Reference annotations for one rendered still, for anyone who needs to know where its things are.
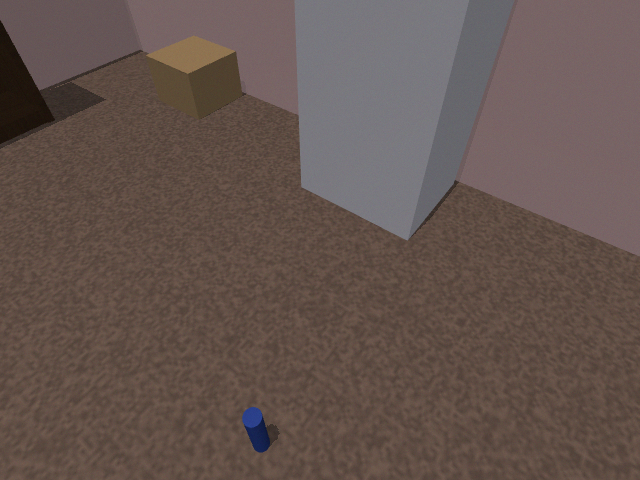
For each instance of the bookshelf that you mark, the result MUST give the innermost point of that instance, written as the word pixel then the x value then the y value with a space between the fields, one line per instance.
pixel 22 107

